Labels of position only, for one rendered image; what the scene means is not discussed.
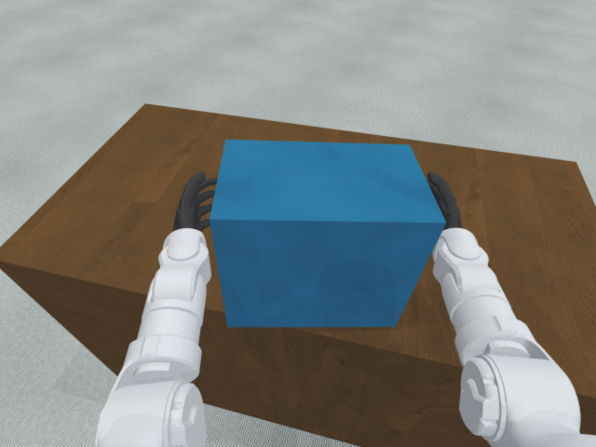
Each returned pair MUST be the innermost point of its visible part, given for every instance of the right robot hand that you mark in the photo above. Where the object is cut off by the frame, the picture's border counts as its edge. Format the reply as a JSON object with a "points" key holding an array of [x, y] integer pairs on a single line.
{"points": [[446, 201]]}

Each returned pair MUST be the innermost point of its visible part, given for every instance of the robot right forearm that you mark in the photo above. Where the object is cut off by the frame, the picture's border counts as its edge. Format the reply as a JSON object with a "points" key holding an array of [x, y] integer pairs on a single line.
{"points": [[478, 308]]}

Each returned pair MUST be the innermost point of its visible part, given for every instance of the pedestal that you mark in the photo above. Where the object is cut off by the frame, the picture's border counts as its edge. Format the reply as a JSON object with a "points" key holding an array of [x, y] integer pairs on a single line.
{"points": [[89, 254]]}

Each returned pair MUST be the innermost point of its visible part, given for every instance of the left robot hand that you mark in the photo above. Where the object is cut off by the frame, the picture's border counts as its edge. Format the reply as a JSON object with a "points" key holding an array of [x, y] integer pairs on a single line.
{"points": [[188, 212]]}

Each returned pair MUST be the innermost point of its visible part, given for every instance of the robot right upper arm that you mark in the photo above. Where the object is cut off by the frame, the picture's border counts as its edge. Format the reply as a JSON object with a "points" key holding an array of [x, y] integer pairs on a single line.
{"points": [[520, 402]]}

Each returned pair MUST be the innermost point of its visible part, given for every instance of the robot left forearm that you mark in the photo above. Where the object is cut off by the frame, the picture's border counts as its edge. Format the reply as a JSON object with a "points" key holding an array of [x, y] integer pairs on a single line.
{"points": [[167, 347]]}

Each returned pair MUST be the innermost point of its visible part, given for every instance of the robot left upper arm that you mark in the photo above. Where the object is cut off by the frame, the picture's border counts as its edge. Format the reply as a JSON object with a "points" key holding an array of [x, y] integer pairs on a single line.
{"points": [[163, 414]]}

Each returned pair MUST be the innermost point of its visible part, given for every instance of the carton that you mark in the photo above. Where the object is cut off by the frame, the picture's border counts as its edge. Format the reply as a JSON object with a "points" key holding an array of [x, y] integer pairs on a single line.
{"points": [[320, 234]]}

